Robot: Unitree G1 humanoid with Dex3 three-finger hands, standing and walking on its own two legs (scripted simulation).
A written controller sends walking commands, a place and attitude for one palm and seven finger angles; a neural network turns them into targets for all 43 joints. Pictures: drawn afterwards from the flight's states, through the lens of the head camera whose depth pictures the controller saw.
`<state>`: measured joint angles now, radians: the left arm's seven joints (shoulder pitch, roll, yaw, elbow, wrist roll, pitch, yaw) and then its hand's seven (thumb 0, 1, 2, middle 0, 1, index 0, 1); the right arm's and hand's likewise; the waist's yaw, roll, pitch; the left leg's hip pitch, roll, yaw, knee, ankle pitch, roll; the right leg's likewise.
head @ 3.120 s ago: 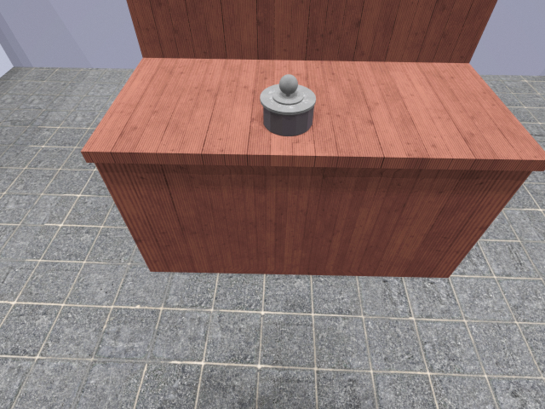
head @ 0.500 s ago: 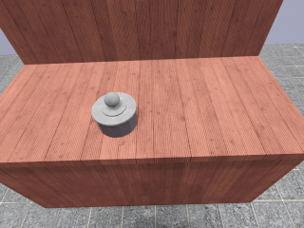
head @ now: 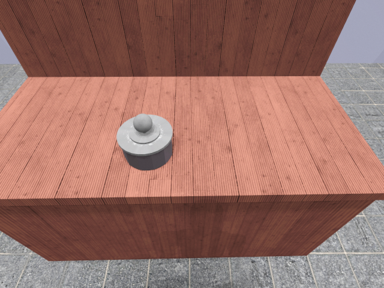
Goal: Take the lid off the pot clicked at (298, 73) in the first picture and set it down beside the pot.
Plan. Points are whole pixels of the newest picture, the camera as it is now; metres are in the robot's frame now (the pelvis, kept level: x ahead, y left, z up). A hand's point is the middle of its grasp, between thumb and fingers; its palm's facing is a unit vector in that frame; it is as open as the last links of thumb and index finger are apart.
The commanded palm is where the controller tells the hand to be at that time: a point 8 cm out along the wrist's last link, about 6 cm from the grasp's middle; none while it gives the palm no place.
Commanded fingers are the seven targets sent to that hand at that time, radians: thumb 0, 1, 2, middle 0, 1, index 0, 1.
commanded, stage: look again from close up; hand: left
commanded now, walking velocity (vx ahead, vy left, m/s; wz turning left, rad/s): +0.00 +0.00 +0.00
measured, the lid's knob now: (142, 123) +0.52 +0.17 +0.03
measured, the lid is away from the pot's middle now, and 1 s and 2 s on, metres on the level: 0.00 0.00 0.00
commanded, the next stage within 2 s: lift the closed hand beside the body in 0.90 s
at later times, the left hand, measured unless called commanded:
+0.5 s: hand out of the picture +0.03 +0.20 -0.18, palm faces +0.01 -0.98 -0.19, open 7.4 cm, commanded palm none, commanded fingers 0.00 0.90 0.90 -0.20 -0.30 -0.20 -0.30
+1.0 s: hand out of the picture +0.03 +0.20 -0.18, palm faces +0.01 -0.98 -0.18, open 7.4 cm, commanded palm +0.12 +0.24 -0.07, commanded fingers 0.00 0.90 0.90 -0.24 -0.35 -0.24 -0.35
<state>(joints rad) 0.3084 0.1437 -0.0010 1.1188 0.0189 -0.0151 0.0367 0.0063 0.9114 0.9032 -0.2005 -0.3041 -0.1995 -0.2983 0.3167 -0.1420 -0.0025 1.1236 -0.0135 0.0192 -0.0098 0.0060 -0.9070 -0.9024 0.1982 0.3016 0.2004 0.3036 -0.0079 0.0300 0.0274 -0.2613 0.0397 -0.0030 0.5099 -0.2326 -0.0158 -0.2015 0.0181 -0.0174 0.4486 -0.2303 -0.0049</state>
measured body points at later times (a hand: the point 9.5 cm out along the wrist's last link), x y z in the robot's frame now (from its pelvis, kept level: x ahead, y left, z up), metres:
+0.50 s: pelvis +0.02 +0.03 +0.00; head +0.03 +0.04 +0.45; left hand +0.03 +0.26 -0.16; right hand +0.06 -0.20 -0.15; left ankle +0.03 +0.13 -0.74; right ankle +0.01 -0.12 -0.74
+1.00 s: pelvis +0.03 +0.02 +0.00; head +0.04 +0.03 +0.45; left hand +0.03 +0.25 -0.16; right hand +0.05 -0.21 -0.15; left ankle +0.03 +0.13 -0.74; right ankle +0.01 -0.12 -0.74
